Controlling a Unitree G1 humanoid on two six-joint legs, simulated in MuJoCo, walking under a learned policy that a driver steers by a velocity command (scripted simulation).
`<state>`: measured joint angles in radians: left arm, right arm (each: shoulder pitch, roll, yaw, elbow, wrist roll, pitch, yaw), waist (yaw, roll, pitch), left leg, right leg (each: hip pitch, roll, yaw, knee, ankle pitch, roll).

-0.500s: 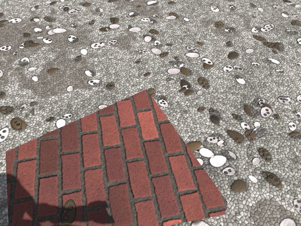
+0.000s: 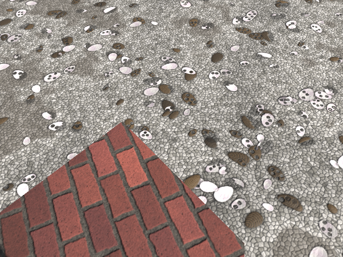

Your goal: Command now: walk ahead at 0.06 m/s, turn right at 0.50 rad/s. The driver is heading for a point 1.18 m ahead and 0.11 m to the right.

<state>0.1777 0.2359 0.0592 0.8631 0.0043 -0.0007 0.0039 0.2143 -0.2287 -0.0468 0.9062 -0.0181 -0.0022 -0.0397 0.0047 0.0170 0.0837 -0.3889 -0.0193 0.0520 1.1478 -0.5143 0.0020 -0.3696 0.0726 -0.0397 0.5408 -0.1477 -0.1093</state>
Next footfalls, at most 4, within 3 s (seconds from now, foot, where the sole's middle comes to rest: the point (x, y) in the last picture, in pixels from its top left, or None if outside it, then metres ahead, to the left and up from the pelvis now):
0.36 left None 0.10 0.13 -0.76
0.76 right None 0.25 -0.17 -0.76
1.26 left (207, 218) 0.60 -0.08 -0.76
1.80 right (237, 151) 0.91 -0.24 -0.76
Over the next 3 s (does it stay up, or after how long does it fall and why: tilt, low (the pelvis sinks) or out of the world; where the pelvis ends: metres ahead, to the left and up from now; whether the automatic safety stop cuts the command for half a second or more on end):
stays up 1.11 -0.09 0.02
